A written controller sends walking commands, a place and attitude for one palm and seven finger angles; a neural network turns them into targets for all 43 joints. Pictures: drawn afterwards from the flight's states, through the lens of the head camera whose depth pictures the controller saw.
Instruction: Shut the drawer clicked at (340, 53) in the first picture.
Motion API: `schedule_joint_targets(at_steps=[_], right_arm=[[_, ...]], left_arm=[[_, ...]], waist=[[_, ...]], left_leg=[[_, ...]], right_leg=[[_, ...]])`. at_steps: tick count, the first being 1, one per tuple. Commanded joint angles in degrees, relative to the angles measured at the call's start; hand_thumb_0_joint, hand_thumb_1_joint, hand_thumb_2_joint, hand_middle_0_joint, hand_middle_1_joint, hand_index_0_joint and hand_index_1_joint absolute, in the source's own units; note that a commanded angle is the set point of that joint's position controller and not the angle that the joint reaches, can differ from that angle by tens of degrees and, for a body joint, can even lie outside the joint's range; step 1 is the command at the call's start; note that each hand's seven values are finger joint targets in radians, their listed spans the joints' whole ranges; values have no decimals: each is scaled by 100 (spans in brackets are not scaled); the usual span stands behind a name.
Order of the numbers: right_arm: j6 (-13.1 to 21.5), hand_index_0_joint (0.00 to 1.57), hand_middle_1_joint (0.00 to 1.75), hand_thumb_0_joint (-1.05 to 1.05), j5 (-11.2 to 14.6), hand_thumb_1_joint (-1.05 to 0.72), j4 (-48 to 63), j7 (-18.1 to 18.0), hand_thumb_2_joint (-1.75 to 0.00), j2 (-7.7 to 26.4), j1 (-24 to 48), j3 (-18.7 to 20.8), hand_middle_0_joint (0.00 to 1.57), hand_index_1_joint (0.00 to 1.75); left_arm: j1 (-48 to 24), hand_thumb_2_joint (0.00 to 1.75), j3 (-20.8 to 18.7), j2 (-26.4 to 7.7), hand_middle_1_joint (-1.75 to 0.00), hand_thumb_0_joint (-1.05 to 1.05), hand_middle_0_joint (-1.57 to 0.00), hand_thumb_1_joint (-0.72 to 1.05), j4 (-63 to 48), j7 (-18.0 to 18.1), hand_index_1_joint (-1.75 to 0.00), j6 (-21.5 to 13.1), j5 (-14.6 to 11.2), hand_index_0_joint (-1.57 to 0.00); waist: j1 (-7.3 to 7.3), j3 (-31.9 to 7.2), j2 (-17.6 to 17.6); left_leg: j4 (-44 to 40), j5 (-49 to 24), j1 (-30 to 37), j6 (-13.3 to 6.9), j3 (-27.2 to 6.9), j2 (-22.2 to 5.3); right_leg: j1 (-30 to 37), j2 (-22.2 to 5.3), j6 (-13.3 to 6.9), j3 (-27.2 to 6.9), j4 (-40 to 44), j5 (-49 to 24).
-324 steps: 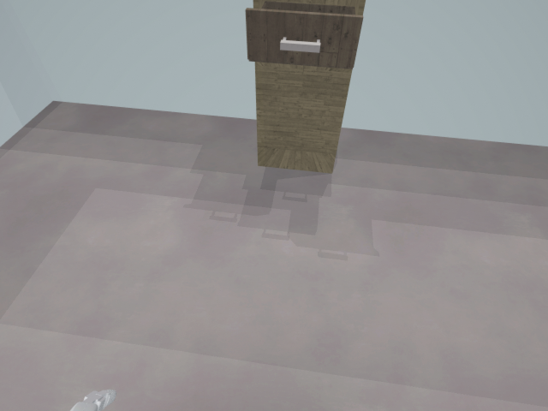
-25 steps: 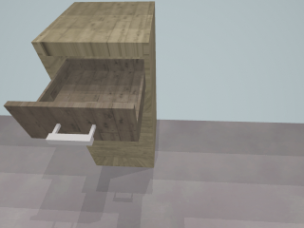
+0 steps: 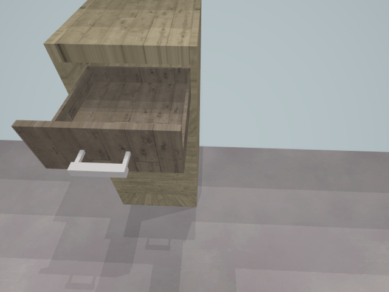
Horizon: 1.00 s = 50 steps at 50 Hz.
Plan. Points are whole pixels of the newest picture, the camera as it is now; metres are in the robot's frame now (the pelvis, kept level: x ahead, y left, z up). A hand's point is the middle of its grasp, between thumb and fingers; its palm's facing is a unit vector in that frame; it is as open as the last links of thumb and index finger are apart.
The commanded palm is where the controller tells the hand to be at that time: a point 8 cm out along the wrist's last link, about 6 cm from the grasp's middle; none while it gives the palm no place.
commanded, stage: look again from close up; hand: left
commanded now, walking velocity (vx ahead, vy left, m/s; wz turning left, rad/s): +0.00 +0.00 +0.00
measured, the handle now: (101, 162) +0.38 +0.24 +0.03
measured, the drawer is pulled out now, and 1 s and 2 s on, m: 0.26 0.26 0.26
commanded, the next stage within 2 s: shuffle to correct the standing spot in 0.36 s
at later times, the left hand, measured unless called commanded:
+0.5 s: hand out of the picture -0.01 +0.21 -0.17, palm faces +0.02 -0.99 -0.17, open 7.4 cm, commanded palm none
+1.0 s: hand out of the picture +0.03 +0.18 -0.18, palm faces +0.02 -0.99 -0.16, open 7.4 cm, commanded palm none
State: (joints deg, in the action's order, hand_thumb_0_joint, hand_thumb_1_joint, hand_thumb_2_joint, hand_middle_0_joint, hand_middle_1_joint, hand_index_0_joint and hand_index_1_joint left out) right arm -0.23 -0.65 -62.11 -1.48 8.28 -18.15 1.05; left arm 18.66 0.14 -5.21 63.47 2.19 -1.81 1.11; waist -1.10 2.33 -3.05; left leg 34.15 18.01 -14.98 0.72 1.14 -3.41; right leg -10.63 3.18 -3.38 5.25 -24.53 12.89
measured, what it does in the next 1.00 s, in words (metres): shifts its weight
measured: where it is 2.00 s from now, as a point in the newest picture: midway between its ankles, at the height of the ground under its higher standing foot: outside the picture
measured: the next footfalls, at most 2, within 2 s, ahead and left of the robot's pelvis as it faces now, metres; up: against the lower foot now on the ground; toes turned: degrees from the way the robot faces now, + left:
none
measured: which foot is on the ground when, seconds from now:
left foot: down 0.00-1.00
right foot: down 0.00-1.00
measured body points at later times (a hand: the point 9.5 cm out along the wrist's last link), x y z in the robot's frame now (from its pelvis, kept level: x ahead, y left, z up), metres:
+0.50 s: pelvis +0.01 +0.05 +0.00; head +0.02 +0.05 +0.45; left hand -0.01 +0.26 -0.16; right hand +0.00 -0.17 -0.16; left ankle +0.00 +0.12 -0.74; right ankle +0.00 -0.09 -0.74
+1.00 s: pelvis +0.05 +0.02 +0.00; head +0.07 +0.02 +0.45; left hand +0.03 +0.23 -0.16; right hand +0.04 -0.20 -0.16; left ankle +0.00 +0.12 -0.74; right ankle +0.00 -0.09 -0.74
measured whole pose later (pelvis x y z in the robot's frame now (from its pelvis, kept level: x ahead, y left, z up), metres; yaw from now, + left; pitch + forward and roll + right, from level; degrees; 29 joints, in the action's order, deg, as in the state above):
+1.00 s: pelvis +0.05 +0.02 +0.00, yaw +0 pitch +0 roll +0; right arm 1.7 -0.7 -66.5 -2.5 7.5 -15.4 -1.2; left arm 17.6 0.7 -7.4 63.9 2.3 -1.2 0.5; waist 0.2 2.3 1.1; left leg 26.8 18.4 -8.2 -1.5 3.4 0.7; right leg -8.7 -0.6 -0.8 3.6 -27.7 18.6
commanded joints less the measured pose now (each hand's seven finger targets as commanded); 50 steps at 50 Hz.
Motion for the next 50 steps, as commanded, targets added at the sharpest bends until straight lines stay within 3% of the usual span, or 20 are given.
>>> schedule_joint_targets(at_steps=[1,2,3,4,6,9,12,19,23,25,28,29,32,34,36,40,42,50], right_arm=[[192,20,30,0,-27,-90,176,22,-90,250,-698,-14,20,30],[220,20,30,0,-55,-90,184,1,-90,398,-654,-25,20,30],[216,20,30,0,-66,-90,229,-20,-90,454,-576,-41,20,30],[222,20,30,0,-58,-90,231,-22,-90,462,-440,-53,20,30],[217,20,30,0,-37,-90,252,-29,-90,493,-287,-56,20,30],[213,20,30,0,-37,-90,271,-31,-90,552,-313,-56,20,30],[216,20,30,0,-34,-90,239,-27,-90,582,-313,-57,20,30],[272,20,30,0,-14,-90,102,-38,-90,591,-346,-96,20,30],[285,20,30,0,-1,-90,3,-57,-90,567,-329,-117,20,30],[252,20,30,0,-15,-90,-86,-53,-90,579,-376,-121,20,30],[193,20,30,0,-36,-90,-106,-38,-90,678,-408,-59,20,30],[184,20,30,0,-35,-90,-97,-40,-90,673,-370,-60,20,30],[222,20,30,0,-10,-90,-87,-58,-90,513,-274,-122,20,30],[272,20,30,0,1,-90,-122,-81,-90,429,-307,-152,20,30],[286,20,30,0,3,-90,-180,-99,-90,416,-331,-157,20,30],[279,20,30,0,11,-90,-241,-103,-90,405,-320,-159,20,30],[267,20,30,0,9,-90,-280,-107,-90,396,-282,-154,20,30],[228,20,30,0,12,-90,-342,-107,-90,391,-188,-158,20,30]], left_arm=[[8,90,-143,-722,-30,0,-20,90,-358,73,-30,-26,-23,-20],[135,90,-113,-570,-30,0,-20,90,-330,65,-30,8,-53,-20],[188,90,-104,-544,-30,0,-20,90,-340,59,-30,29,-45,-20],[186,90,-96,-580,-30,0,-20,90,-323,45,-30,71,-27,-20],[277,90,-82,-630,-30,0,-20,90,-308,18,-30,98,4,-20],[315,90,-51,-615,-30,0,-20,90,-261,-18,-30,103,-4,-20],[281,90,-47,-652,-30,0,-20,90,-297,-22,-30,113,0,-20],[291,90,-40,-702,-30,0,-20,90,-228,-18,-30,76,-26,-20],[319,90,-31,-698,-30,0,-20,90,-160,-1,-30,77,-39,-20],[363,90,-28,-674,-30,0,-20,90,-102,-11,-30,89,-22,-20],[282,90,-29,-616,-30,0,-20,90,-141,-51,-30,116,50,-20],[265,90,-25,-586,-30,0,-20,90,-151,-58,-30,117,60,-20],[425,90,-9,-561,-30,0,-20,90,-92,-33,-30,74,23,-20],[563,90,-18,-632,-30,0,-20,90,-13,5,-30,39,-24,-20],[575,90,-31,-678,-30,0,-20,90,0,30,-30,21,-39,-20],[553,90,-34,-717,-30,0,-20,90,-29,49,-30,-7,-49,-20],[519,90,-31,-692,-30,0,-20,90,-40,59,-30,0,-42,-20],[448,90,-44,-747,-30,0,-20,90,-66,56,-30,20,-53,-20]], waist=[[-75,42,491],[33,264,103],[92,393,-41],[137,470,-595],[228,663,-510],[208,620,49],[199,516,70],[152,-14,231],[141,-43,195],[113,-11,216],[64,399,-12],[84,586,-60],[165,629,197],[160,289,337],[136,41,359],[123,-183,440],[121,-76,438],[138,-42,349]], left_leg=[[-973,-763,384,-156,-238,-165],[-1178,-876,15,-290,-547,-449],[-1362,-646,-335,-384,-714,-514],[-1691,-371,-532,-406,-867,-505],[-1945,51,-780,-429,-959,-514],[-2063,535,-693,-427,-952,-411],[-2143,532,-549,-429,-964,-406],[-1802,-680,79,-411,-710,-321],[-1589,-1453,291,-396,-560,-281],[-1673,-580,335,-430,-583,-318],[-2056,854,74,-566,-927,-508],[-2108,866,-20,-599,-999,-532],[-1697,-531,-96,-533,-678,-344],[-1272,-1722,170,-431,-366,-163],[-1103,-2187,418,-393,-297,-153],[-985,-2196,551,-338,-229,-152],[-981,-2275,548,-322,-220,-158],[-1081,-2124,591,-291,-227,-179]], right_leg=[[-534,-954,-82,-701,216,191],[-501,-771,11,-674,113,269],[-345,-686,28,-616,46,309],[-164,-648,62,-485,-124,324],[-51,-641,111,-394,-137,284],[-74,-700,116,-446,-83,150],[-117,-728,135,-444,-101,133],[13,-853,169,-540,-4,-249],[39,-886,201,-542,-6,-465],[-35,-826,178,-463,-85,90],[-412,-654,140,-239,-389,700],[-511,-643,139,-243,-401,640],[-244,-787,143,-488,-109,-173],[66,-913,131,-630,-111,-1001],[165,-951,119,-636,-167,-1491],[318,-1023,101,-665,-186,-1944],[280,-1023,104,-658,-184,-2082],[347,-1019,96,-666,-30,-1915]])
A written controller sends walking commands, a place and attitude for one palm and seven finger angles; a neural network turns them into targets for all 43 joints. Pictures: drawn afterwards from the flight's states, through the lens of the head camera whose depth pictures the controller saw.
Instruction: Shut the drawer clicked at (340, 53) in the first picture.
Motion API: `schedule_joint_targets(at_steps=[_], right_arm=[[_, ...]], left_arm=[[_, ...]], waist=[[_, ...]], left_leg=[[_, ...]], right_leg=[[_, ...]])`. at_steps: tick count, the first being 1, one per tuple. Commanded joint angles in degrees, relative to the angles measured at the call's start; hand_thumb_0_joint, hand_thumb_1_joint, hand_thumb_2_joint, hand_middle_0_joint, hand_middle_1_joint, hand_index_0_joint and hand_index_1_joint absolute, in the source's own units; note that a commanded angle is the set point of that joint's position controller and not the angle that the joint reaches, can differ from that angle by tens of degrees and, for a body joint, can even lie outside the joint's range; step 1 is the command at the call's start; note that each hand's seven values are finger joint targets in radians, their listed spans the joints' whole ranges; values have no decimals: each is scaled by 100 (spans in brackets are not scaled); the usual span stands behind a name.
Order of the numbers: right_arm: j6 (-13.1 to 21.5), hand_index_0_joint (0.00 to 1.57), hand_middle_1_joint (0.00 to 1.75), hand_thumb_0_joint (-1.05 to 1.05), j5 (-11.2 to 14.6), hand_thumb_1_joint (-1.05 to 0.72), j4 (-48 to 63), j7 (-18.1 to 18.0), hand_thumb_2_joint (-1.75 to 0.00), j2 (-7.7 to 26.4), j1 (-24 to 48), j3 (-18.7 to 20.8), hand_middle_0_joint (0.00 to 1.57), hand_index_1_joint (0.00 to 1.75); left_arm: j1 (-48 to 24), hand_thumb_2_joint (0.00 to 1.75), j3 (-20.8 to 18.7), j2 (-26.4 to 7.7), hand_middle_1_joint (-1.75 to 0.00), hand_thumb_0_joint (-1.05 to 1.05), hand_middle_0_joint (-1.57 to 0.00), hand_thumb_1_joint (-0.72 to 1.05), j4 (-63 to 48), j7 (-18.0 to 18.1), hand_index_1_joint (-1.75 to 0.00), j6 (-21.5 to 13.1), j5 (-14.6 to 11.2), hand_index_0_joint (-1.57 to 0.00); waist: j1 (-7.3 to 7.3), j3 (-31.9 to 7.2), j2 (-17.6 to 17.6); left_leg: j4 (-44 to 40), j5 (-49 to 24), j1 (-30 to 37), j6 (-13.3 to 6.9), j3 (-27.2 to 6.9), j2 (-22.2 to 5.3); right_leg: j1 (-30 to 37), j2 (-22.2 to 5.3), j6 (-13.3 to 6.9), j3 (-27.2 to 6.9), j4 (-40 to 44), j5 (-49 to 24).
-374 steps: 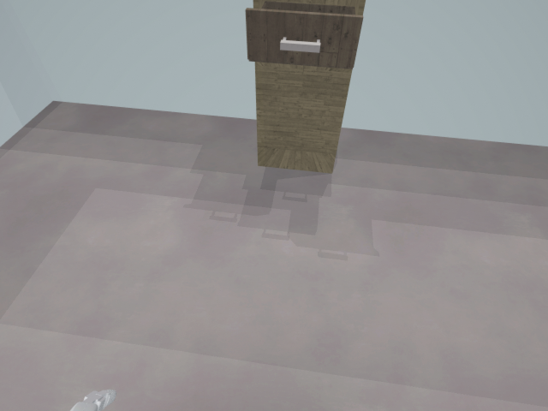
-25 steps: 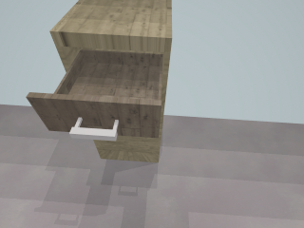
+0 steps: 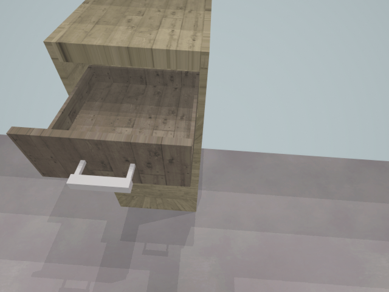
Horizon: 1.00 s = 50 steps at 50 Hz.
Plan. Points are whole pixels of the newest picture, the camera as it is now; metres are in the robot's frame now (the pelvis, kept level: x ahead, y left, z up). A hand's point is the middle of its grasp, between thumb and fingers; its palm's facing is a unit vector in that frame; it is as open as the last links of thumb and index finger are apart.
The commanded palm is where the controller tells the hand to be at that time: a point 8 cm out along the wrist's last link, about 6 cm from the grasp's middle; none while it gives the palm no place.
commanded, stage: come to a stop and stand still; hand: left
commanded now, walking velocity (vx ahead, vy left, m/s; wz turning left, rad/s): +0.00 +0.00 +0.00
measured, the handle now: (103, 175) +0.34 +0.22 +0.03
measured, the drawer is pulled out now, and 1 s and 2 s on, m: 0.26 0.26 0.26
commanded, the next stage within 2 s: look again from close up in 0.98 s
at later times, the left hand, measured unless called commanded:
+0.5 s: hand out of the picture -0.03 +0.17 -0.18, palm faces +0.01 -0.98 -0.18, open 7.4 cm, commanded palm none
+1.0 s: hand out of the picture -0.10 +0.18 -0.18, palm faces +0.04 -0.99 -0.15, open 7.4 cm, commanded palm none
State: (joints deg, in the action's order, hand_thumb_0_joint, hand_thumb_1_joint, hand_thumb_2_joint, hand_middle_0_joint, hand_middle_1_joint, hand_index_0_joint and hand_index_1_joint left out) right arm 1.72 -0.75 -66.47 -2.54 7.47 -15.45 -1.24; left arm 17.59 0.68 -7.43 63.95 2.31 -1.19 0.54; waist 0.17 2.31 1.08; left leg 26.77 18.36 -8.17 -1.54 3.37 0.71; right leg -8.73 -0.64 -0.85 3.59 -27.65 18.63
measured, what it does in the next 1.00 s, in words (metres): shifts its weight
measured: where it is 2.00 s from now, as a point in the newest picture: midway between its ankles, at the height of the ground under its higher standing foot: outside the picture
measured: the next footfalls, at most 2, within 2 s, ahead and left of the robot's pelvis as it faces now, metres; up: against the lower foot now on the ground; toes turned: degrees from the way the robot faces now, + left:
none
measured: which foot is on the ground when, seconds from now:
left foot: down 0.00-1.00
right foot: down 0.00-1.00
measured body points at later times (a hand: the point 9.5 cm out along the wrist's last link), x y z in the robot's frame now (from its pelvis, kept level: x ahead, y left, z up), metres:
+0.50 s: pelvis -0.03 +0.00 +0.00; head -0.03 +0.01 +0.45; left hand -0.03 +0.22 -0.16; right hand -0.01 -0.23 -0.16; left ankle -0.04 +0.10 -0.74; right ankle -0.04 -0.11 -0.74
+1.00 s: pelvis -0.06 +0.02 +0.00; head -0.06 +0.03 +0.45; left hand -0.10 +0.23 -0.16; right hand -0.08 -0.19 -0.15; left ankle -0.04 +0.10 -0.74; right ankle -0.04 -0.11 -0.74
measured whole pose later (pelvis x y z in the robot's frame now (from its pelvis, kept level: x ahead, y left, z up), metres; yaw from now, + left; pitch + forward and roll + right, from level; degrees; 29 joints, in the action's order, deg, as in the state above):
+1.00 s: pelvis -0.06 +0.02 +0.00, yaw +1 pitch -1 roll +0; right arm 0.4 -0.8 -63.8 -0.8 7.4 -18.6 -1.1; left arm 21.1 1.0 -8.5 62.7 1.7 -0.4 0.7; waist 0.3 1.5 1.3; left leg 25.7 12.2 -12.4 -3.6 3.2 2.3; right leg -12.1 -2.3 0.6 4.0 -25.4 11.9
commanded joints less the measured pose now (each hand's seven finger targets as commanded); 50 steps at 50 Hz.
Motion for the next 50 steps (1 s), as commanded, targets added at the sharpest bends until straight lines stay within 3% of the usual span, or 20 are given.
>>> schedule_joint_targets(at_steps=[1,7,14,15,16,17,19,20,21,23,26,28,31,34,36,40,50], right_arm=[[31,20,30,0,23,-90,90,0,-90,461,-430,75,20,30],[25,20,30,0,21,-90,82,1,-90,506,-405,77,20,30],[5,20,30,0,19,-90,80,14,-90,513,-344,71,20,30],[40,20,30,0,82,-90,563,77,-90,752,266,147,20,30],[-12,20,30,0,76,-90,781,95,-90,614,69,116,20,30],[-5,20,30,0,33,-90,685,79,-90,393,-315,141,20,30],[0,20,30,0,56,-90,622,73,-90,521,-498,172,20,30],[-12,20,30,0,60,-90,656,67,-90,573,-431,188,20,30],[-17,20,30,0,39,-90,687,64,-90,613,-452,191,20,30],[-47,20,30,0,26,-90,696,65,-90,674,-284,182,20,30],[-99,20,30,0,16,-90,756,110,-90,674,-157,153,20,30],[-118,20,30,0,-6,-90,787,141,-90,718,-197,167,20,30],[-113,20,30,0,-29,-90,791,154,-90,772,-262,187,20,30],[-101,20,30,0,-34,-90,807,154,-90,835,-258,193,20,30],[-88,20,30,0,-26,-90,802,151,-90,832,-293,194,20,30],[-83,20,30,0,-19,-90,718,153,-90,807,-378,185,20,30],[-31,20,30,0,21,-90,429,135,-90,601,-563,126,20,30]], left_arm=[[545,90,-98,-526,-30,0,-20,90,-128,45,-30,-39,9,-20],[486,90,-113,-545,-30,0,-20,90,-156,42,-30,-34,8,-20],[483,90,-113,-571,-30,0,-20,90,-159,24,-30,-35,1,-20],[862,90,-148,-813,-30,0,-20,90,47,240,-30,-181,82,-20],[721,90,-153,-999,-30,0,-20,90,-93,212,-30,-215,80,-20],[671,90,-154,-973,-30,0,-20,90,-238,170,-30,-217,33,-20],[489,90,-100,-838,-30,0,-20,90,-295,141,-30,-206,-9,-20],[454,90,-97,-780,-30,0,-20,90,-345,131,-30,-189,-13,-20],[379,90,-80,-751,-30,0,-20,90,-415,126,-30,-137,-12,-20],[276,90,-74,-681,-30,0,-20,90,-425,97,-30,-60,-1,-20],[235,90,-62,-697,-30,0,-20,90,-449,47,-30,23,26,-20],[232,90,-58,-688,-30,0,-20,90,-465,21,-30,37,37,-20],[272,90,-84,-704,-30,0,-20,90,-541,2,-30,67,56,-20],[391,90,-81,-649,-30,0,-20,90,-534,-19,-30,70,54,-20],[427,90,-82,-651,-30,0,-20,90,-544,-24,-30,65,54,-20],[483,90,-73,-606,-30,0,-20,90,-490,-33,-30,49,46,-20],[688,90,-34,-485,-30,0,-20,90,-281,-7,-30,-18,16,-20]], waist=[[15,-13,-23],[12,-4,-95],[28,111,-44],[246,407,170],[-86,326,-16],[-142,-245,-51],[-173,-944,188],[-156,-977,174],[-143,-816,142],[-100,-259,-199],[-32,522,-239],[-54,801,-166],[-18,758,-375],[22,521,-290],[38,360,-240],[22,392,-204],[-9,280,-131]], left_leg=[[-361,-2182,-71,-68,-464,-596],[-410,-2225,-49,-55,-488,-616],[-539,-1796,-100,-28,-501,-604],[773,-1876,-664,143,-246,-616],[617,-1307,-709,218,-168,-468],[353,-743,-479,91,-133,-351],[227,-1223,-234,62,-265,-459],[197,-1515,-124,45,-345,-533],[150,-1882,-57,27,-360,-618],[-37,-1742,-274,-2,-489,-652],[-510,-560,-789,-76,-707,-651],[-752,277,-1051,-84,-771,-576],[-1079,766,-1254,-123,-961,-608],[-1235,1061,-1319,-154,-1058,-653],[-1253,952,-1256,-168,-1074,-667],[-1256,960,-1274,-156,-1065,-639],[-1022,78,-894,-117,-873,-568]], right_leg=[[148,-627,-150,-486,298,-2524],[169,-618,-151,-467,380,-2371],[118,-634,-161,-510,550,-2114],[-164,-970,96,-895,569,-4713],[147,-1217,-139,-840,317,-5944],[495,-1222,-251,-835,11,-6121],[761,-1012,-282,-575,-114,-5087],[659,-917,-266,-585,-70,-4461],[474,-787,-260,-514,-63,-3787],[58,-672,-238,-506,147,-2274],[-406,-507,-189,-525,565,-392],[-613,-470,-177,-564,689,246],[-519,-417,-152,-467,605,264],[-327,-405,-112,-393,526,197],[-238,-421,-106,-355,510,62],[-306,-449,-98,-398,566,102],[-327,-566,-102,-455,660,-401]])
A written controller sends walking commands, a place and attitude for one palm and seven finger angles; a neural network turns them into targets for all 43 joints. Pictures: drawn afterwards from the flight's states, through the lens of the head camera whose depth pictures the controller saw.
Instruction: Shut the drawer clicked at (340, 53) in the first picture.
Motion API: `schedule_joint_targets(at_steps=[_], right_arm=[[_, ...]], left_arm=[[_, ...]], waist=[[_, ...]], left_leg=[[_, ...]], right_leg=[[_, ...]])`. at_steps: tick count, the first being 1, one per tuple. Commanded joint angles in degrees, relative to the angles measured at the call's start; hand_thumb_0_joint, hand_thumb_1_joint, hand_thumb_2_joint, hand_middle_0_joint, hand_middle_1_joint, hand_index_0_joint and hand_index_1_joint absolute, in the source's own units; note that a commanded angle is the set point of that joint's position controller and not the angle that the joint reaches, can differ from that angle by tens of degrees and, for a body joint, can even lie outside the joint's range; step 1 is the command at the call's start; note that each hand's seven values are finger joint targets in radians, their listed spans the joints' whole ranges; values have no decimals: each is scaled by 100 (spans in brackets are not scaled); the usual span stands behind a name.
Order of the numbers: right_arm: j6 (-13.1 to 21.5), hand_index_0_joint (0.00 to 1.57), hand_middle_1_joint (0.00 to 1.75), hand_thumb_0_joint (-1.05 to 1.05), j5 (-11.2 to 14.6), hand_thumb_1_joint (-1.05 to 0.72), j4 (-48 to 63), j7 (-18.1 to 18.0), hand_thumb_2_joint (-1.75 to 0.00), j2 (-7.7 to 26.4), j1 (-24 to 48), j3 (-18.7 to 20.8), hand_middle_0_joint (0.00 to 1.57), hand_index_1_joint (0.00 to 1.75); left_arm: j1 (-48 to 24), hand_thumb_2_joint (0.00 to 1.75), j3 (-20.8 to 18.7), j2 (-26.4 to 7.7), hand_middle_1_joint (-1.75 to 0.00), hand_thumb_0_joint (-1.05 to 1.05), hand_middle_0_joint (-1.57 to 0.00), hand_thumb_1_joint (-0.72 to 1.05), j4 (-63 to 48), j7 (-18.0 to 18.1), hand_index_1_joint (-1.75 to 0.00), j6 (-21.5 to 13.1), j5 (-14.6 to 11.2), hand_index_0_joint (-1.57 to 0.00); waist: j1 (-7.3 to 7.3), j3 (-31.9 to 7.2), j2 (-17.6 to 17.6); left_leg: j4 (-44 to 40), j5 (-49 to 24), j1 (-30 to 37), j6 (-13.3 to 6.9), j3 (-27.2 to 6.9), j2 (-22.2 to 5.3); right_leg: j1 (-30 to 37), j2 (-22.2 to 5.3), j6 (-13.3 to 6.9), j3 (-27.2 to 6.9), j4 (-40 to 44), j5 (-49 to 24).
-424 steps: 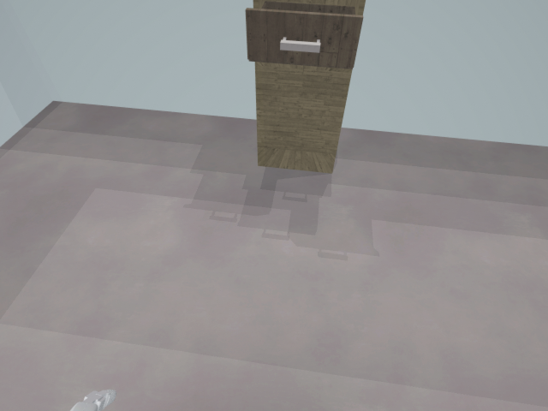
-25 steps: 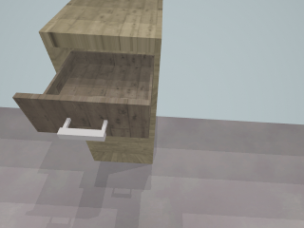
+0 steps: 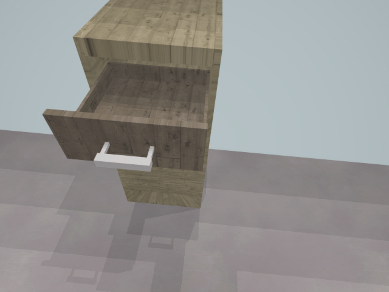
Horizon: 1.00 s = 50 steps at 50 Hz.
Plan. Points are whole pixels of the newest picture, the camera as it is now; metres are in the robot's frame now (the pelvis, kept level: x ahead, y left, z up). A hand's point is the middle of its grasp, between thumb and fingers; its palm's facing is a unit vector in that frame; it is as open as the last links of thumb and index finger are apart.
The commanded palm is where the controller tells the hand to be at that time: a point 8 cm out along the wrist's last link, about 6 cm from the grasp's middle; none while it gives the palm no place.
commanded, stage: look again from close up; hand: left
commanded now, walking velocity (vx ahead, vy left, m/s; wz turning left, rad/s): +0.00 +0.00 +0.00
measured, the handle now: (126, 155) +0.40 +0.19 +0.03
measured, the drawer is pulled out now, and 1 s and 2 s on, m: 0.26 0.26 0.26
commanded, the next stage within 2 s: shuffle to correct the standing spot in 0.56 s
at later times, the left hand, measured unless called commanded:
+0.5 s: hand out of the picture +0.00 +0.15 -0.18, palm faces +0.02 -0.99 -0.12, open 7.4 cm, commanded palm none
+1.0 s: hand out of the picture -0.01 +0.15 -0.19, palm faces +0.10 -0.99 -0.13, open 7.4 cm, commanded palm none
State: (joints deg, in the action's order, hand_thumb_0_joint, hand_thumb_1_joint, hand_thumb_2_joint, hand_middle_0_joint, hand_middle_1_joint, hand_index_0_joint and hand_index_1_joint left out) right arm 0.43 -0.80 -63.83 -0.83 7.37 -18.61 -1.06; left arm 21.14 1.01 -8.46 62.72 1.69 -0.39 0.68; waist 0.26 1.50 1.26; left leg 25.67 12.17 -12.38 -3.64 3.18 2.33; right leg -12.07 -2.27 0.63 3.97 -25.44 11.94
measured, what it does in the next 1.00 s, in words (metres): shifts its weight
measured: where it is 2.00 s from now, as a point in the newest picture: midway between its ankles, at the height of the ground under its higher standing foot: outside the picture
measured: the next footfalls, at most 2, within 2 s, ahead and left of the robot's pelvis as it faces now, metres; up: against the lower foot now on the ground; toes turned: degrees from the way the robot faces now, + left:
right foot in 1.38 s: +0.14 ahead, -0.12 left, +0.00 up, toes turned -2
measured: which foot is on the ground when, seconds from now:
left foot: down 0.00-1.00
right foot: down 0.00-1.00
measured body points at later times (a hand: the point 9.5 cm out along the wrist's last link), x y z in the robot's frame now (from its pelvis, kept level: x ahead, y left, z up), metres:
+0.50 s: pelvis +0.01 +0.00 +0.00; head +0.02 +0.02 +0.45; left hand +0.00 +0.20 -0.17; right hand +0.00 -0.21 -0.15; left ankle +0.02 +0.08 -0.74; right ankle +0.02 -0.13 -0.74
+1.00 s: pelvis +0.05 +0.00 -0.01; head +0.06 +0.02 +0.44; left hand -0.01 +0.20 -0.17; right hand +0.02 -0.22 -0.16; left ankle +0.03 +0.08 -0.74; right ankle +0.02 -0.13 -0.74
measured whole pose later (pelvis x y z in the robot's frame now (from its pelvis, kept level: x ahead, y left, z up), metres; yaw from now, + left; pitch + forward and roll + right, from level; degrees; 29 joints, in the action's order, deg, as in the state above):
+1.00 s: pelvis +0.05 +0.00 -0.01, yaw +1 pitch +0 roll -2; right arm 0.3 -1.3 -65.3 -0.8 7.0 -20.8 -0.1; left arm 24.5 -1.2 -7.0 62.3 1.3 -1.5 1.0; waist 0.9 0.2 0.7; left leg 34.8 20.6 -13.7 -3.0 3.1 0.6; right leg -10.4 -1.2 0.3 5.1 -29.6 19.1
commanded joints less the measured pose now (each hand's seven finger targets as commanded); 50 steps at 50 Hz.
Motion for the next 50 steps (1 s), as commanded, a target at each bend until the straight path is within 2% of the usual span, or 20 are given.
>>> schedule_joint_targets(at_steps=[1,9,11,14,23,26,31,33,36,38,40,41,44,46,48,49,50], right_arm=[[98,20,30,0,29,-90,145,-42,-90,601,-250,111,20,30],[127,20,30,0,43,-90,41,-67,-90,516,-221,90,20,30],[127,20,30,0,49,-90,17,-75,-90,503,-218,88,20,30],[126,20,30,0,47,-90,-3,-74,-90,486,-195,83,20,30],[146,20,30,0,39,-90,-33,-85,-90,484,-179,82,20,30],[151,20,30,0,42,-90,-46,-89,-90,473,-198,83,20,30],[139,20,30,0,47,-90,-72,-89,-90,459,-192,78,20,30],[139,20,30,0,45,-90,-83,-89,-90,466,-188,71,20,30],[62,20,30,0,12,-90,-135,-66,-90,547,-298,120,20,30],[2,20,30,0,-18,-90,-91,-47,-90,634,-277,166,20,30],[-10,20,30,0,-31,-90,-30,-37,-90,656,-270,195,20,30],[-3,20,30,0,-28,-90,-9,-34,-90,639,-295,202,20,30],[61,20,30,0,-20,-90,92,-28,-90,495,-253,181,20,30],[100,20,30,0,-22,-90,168,-21,-90,337,-264,141,20,30],[121,20,30,0,-45,-90,296,6,-90,279,-96,164,20,30],[139,20,30,0,-43,-90,332,4,-90,268,-47,154,20,30],[167,20,30,0,-27,-90,315,-7,-90,210,-117,128,20,30]], left_arm=[[353,90,-72,-387,-30,0,-20,90,-146,59,-30,-92,12,-20],[419,90,-63,-280,-30,0,-20,90,-46,82,-30,-106,7,-20],[404,90,-69,-294,-30,0,-20,90,-48,89,-30,-100,15,-20],[381,90,-64,-253,-30,0,-20,90,-37,90,-30,-102,10,-20],[332,90,-87,-239,-30,0,-20,90,-78,95,-30,-93,9,-20],[335,90,-101,-270,-30,0,-20,90,-83,98,-30,-98,10,-20],[294,90,-99,-281,-30,0,-20,90,-89,98,-30,-96,5,-20],[300,90,-93,-257,-30,0,-20,90,-86,98,-30,-91,2,-20],[342,90,-126,-285,-30,0,-20,90,-88,64,-30,-60,55,-20],[383,90,-156,-261,-30,0,-20,90,-129,29,-30,-31,95,-20],[462,90,-194,-254,-30,0,-20,90,-166,1,-30,-28,110,-20],[517,90,-212,-267,-30,0,-20,90,-179,-8,-30,-40,116,-20],[725,90,-258,-296,-30,0,-20,90,-145,-18,-30,-107,80,-20],[899,90,-331,-486,-30,0,-20,90,-113,8,-30,-131,50,-20],[1106,90,-415,-640,-30,0,-20,90,-92,40,-30,-155,33,-20],[1041,90,-426,-627,-30,0,-20,90,-111,58,-30,-170,40,-20],[894,90,-414,-571,-30,0,-20,90,-149,64,-30,-174,52,-20]], waist=[[-13,348,-155],[-3,326,-201],[-3,299,-116],[-3,432,-107],[16,322,-197],[21,190,-89],[14,274,-39],[8,348,-139],[-13,444,-187],[7,743,-326],[46,892,-355],[60,858,-250],[110,815,66],[158,705,642],[213,606,952],[165,623,861],[68,550,654]], left_leg=[[-916,621,-429,87,-852,-756],[-819,162,-280,102,-750,-747],[-802,-6,-231,95,-763,-762],[-826,82,-290,112,-731,-746],[-825,-231,-200,113,-723,-767],[-772,-490,-100,103,-699,-777],[-778,-479,-89,113,-686,-773],[-821,-385,-121,124,-685,-769],[-1002,1235,-270,60,-793,-784],[-1182,2192,-619,-11,-954,-832],[-1213,2491,-866,-84,-1038,-863],[-1146,2441,-891,-123,-1054,-859],[-431,1723,-954,-63,-661,-552],[367,1157,-1347,55,-122,-213],[1171,1052,-1538,113,145,-218],[1139,991,-1468,134,100,-314],[669,755,-1054,156,52,-354]], right_leg=[[11,-387,-244,-462,431,189],[72,-420,-223,-469,414,-120],[117,-407,-217,-458,409,-210],[56,-425,-209,-462,433,-133],[190,-418,-197,-457,398,-337],[297,-426,-197,-446,399,-473],[265,-426,-197,-458,443,-460],[211,-433,-194,-466,448,-387],[52,-309,-256,-335,341,742],[-189,-228,-260,-270,263,1437],[-228,-184,-291,-271,166,1611],[-175,-194,-320,-285,175,1604],[-53,-478,-503,-753,452,1613],[443,-905,-774,-1306,792,1687],[545,-1436,-1050,-1894,1111,1679],[493,-1519,-1117,-1856,1022,1091],[347,-1398,-1051,-1532,703,131]])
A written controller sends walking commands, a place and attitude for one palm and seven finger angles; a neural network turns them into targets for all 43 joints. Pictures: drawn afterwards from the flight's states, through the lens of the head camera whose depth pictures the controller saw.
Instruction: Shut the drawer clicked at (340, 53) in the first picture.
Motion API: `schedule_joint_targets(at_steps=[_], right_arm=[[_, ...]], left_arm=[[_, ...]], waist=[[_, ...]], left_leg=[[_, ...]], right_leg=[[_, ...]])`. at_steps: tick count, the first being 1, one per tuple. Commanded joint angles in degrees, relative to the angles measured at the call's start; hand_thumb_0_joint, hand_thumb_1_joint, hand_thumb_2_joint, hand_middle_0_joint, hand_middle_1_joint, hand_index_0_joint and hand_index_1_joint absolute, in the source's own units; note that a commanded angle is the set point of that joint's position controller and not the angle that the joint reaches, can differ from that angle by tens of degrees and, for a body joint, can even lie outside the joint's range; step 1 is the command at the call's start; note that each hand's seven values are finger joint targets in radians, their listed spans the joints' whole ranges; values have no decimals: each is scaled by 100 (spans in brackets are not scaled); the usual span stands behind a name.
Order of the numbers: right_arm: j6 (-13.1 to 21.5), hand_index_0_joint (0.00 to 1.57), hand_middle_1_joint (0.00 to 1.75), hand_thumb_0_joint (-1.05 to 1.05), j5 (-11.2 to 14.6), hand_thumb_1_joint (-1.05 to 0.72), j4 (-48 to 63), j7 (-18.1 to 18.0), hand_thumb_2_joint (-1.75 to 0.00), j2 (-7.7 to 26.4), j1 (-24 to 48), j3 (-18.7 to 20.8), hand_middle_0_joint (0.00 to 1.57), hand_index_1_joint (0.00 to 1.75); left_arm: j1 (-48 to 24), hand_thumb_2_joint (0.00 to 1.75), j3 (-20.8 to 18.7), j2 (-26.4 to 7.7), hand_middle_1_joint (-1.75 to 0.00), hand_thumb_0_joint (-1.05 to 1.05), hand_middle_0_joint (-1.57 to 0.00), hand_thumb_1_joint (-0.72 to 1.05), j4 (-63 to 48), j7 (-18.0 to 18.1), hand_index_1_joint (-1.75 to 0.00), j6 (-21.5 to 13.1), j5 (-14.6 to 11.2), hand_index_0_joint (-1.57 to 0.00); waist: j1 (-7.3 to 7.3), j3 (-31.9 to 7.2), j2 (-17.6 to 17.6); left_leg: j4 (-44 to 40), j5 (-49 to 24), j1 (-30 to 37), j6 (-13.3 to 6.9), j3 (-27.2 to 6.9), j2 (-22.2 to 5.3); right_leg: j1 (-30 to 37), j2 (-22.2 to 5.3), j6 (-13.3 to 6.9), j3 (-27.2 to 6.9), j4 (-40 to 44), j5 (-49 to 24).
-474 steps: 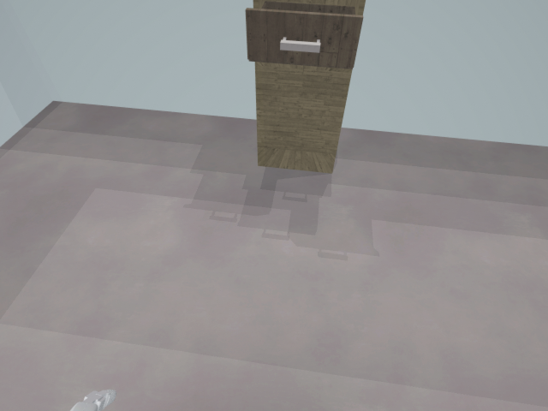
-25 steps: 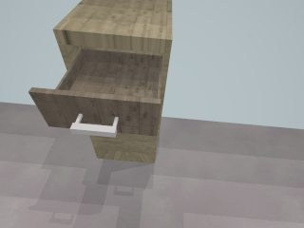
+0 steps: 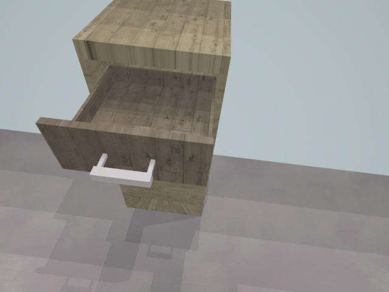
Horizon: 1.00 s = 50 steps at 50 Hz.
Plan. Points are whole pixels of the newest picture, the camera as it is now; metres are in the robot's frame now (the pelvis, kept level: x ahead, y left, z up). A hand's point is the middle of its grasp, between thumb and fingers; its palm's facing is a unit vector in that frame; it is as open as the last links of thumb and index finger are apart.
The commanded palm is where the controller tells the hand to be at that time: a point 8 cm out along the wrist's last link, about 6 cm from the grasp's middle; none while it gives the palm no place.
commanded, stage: come to a stop and stand still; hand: left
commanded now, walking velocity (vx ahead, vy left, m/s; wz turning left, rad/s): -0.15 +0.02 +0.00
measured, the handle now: (125, 168) +0.35 +0.19 +0.04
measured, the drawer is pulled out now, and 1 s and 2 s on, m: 0.26 0.26 0.26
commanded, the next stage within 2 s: look again from close up in 1.28 s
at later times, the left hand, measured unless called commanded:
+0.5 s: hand out of the picture +0.07 +0.18 -0.17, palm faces +0.02 -0.97 -0.25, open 7.3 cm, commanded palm none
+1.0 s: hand out of the picture +0.02 +0.10 -0.15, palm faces +0.03 -0.97 -0.24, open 7.3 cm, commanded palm none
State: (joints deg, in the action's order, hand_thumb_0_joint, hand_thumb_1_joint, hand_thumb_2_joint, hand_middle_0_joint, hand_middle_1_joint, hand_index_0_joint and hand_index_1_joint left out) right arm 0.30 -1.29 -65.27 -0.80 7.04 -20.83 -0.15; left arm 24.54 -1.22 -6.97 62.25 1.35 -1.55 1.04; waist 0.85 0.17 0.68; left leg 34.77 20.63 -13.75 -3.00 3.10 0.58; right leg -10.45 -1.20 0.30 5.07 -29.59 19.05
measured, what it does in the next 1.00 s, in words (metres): steps on the spot: right foot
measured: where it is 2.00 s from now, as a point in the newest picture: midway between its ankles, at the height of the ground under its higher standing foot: outside the picture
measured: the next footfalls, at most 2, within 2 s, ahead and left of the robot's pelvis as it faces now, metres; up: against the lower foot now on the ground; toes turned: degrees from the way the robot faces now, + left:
right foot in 0.38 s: +0.09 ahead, -0.12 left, +0.00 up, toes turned -3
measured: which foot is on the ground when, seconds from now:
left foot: down 0.00-1.00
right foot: down 0.00-0.08, up 0.10-0.36, down 0.38-1.00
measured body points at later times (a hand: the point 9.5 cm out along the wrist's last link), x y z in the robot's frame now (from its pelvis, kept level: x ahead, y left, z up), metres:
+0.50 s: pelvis +0.02 -0.01 +0.00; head +0.04 -0.02 +0.45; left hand +0.07 +0.23 -0.15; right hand +0.03 -0.22 -0.16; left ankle -0.02 +0.07 -0.73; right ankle +0.05 -0.12 -0.73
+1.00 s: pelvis +0.00 -0.09 +0.01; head +0.01 -0.11 +0.46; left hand +0.02 +0.15 -0.14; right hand -0.05 -0.30 -0.16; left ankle -0.02 +0.07 -0.73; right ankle +0.05 -0.12 -0.73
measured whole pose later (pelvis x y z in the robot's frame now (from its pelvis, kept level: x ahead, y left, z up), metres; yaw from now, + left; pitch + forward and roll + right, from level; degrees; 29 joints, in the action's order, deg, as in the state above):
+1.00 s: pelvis +0.00 -0.09 +0.01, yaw +1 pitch -1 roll +1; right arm -0.4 -1.3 -62.9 -1.1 10.2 -22.8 -0.6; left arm 16.0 -0.1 -8.8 60.7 1.1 -0.5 0.3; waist -1.3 1.1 -2.5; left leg 26.0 16.2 -9.1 0.0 1.7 -3.1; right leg -14.9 3.8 -7.0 6.3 -25.2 10.0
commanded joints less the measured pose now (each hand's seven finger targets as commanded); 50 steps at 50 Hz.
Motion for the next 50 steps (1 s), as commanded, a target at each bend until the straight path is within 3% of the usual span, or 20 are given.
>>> schedule_joint_targets(at_steps=[1,2,3,4,6,11,16,19,21,22,23,24,25,26,29,31,32,35,38,50], right_arm=[[206,20,30,0,48,-90,331,-29,-90,205,-171,20,20,30],[272,20,30,0,56,-90,116,-62,-90,354,-551,10,20,30],[306,20,30,0,65,-90,-37,-152,-90,615,-936,38,20,30],[278,20,30,0,94,-90,-143,-243,-90,631,-1077,-14,20,30],[201,20,30,0,116,-90,-97,-310,-90,667,-918,-44,20,30],[147,20,30,0,98,-90,223,-306,-90,742,-240,100,20,30],[124,20,30,0,57,-90,372,-278,-90,649,147,185,20,30],[89,20,30,0,59,-90,404,-238,-90,513,208,184,20,30],[37,20,30,0,94,-90,346,-189,-90,344,27,173,20,30],[101,20,30,0,153,-90,653,-159,-90,934,237,233,20,30],[127,20,30,0,81,-90,798,-139,-90,904,29,218,20,30],[166,20,30,0,58,-90,806,-164,-90,855,50,176,20,30],[163,20,30,0,48,-90,799,-182,-90,860,11,143,20,30],[154,20,30,0,37,-90,886,-174,-90,804,189,90,20,30],[76,20,30,0,62,-90,1088,-147,-90,721,479,44,20,30],[20,20,30,0,61,-90,1066,-96,-90,619,77,32,20,30],[-4,20,30,0,49,-90,989,-80,-90,653,-50,33,20,30],[-28,20,30,0,19,-90,854,-17,-90,700,-213,36,20,30],[-20,20,30,0,15,-90,780,-11,-90,700,-283,19,20,30],[-8,20,30,0,17,-90,279,-41,-90,511,-776,-23,20,30]], left_arm=[[318,90,-171,-622,-30,0,-20,90,-150,100,-30,-31,21,-20],[277,90,-88,-387,-30,0,-20,90,-156,105,-30,-16,17,-20],[335,90,-7,-212,-30,0,-20,90,-132,138,-30,-15,-17,-20],[172,90,45,-220,-30,0,-20,90,-153,203,-30,28,-59,-20],[42,90,1,-388,-30,0,-20,90,-221,234,-30,131,-76,-20],[-57,90,-33,-278,-30,0,-20,90,-268,179,-30,204,-48,-20],[-302,90,-102,-313,-30,0,-20,90,-475,132,-30,244,-29,-20],[-278,90,-109,-507,-30,0,-20,90,-485,125,-30,169,-7,-20],[-408,90,-57,-645,-30,0,-20,90,-470,113,-30,122,-29,-20],[-448,90,-138,-1007,-30,0,-20,90,-294,345,-30,113,13,-20],[-445,90,-60,-842,-30,0,-20,90,-588,324,-30,122,-62,-20],[-535,90,-5,-624,-30,0,-20,90,-628,282,-30,164,-56,-20],[-604,90,9,-592,-30,0,-20,90,-629,246,-30,176,-45,-20],[-594,90,24,-661,-30,0,-20,90,-632,226,-30,185,-60,-20],[-591,90,56,-709,-30,0,-20,90,-527,113,-30,95,-40,-20],[-847,90,68,-915,-30,0,-20,90,-547,68,-30,42,-49,-20],[-899,90,56,-942,-30,0,-20,90,-588,63,-30,29,-50,-20],[-953,90,7,-1016,-30,0,-20,90,-667,61,-30,49,-41,-20],[-910,90,-28,-1080,-30,0,-20,90,-692,49,-30,31,-55,-20],[-746,90,-74,-979,-30,0,-20,90,-385,36,-30,-18,-70,-20]], waist=[[-143,608,381],[-209,361,-309],[-250,-64,-1038],[-286,51,-1547],[-252,208,-1327],[-66,198,-450],[17,315,-511],[56,354,-72],[-110,273,362],[-195,-239,499],[-66,-722,-222],[-74,-497,-883],[-65,-357,-1315],[29,-102,-1735],[32,511,-292],[-228,632,649],[-283,657,950],[-290,805,671],[-267,607,243],[-208,392,70]], left_leg=[[-836,-839,-217,96,14,-236],[-1022,-2719,489,24,-381,-565],[-838,-5496,1253,-165,-813,-1147],[-914,-8008,1708,-289,-1089,-1485],[-905,-9102,1951,-419,-1050,-1668],[-1110,-6959,1384,-546,-829,-1434],[-1226,-4983,616,-466,-760,-1354],[-913,-3038,72,-120,-570,-842],[-971,-1165,-101,111,-366,-411],[-864,-3286,260,256,-335,-809],[-860,-3630,411,260,-621,-904],[-1030,-4754,630,200,-872,-1191],[-1117,-5581,859,105,-919,-1351],[-1195,-5310,736,-2,-779,-1295],[-1026,-2008,74,-16,-534,-755],[-1090,-154,132,116,-305,-411],[-1018,-79,286,114,-292,-375],[-965,-188,418,81,-248,-332],[-1031,-197,379,100,-223,-320],[-1020,-345,96,166,-158,-373]], right_leg=[[-108,-1159,-803,-1020,620,-1423],[-302,-606,-478,-411,-160,-1973],[-546,-318,-190,-37,-674,-1479],[-1008,-178,-20,-35,-894,248],[-1271,-196,3,-178,-1171,1139],[-765,-214,-27,-198,-656,76],[-422,-218,-82,-348,-592,-581],[78,-482,-196,-855,56,-2386],[139,-934,-465,-1230,150,-3320],[223,-711,-154,-699,-694,-4471],[307,-526,-215,-477,-889,-2440],[-257,-252,-229,-330,-884,-946],[-583,-93,-247,-257,-982,82],[-608,-75,-263,-304,-976,468],[-435,-403,-411,-918,239,-1162],[-699,-817,-608,-1388,785,-789],[-914,-792,-640,-1474,959,-195],[-1303,-700,-588,-1560,1423,1202],[-1092,-686,-571,-1583,1517,1199],[-500,-798,-412,-1559,1914,917]])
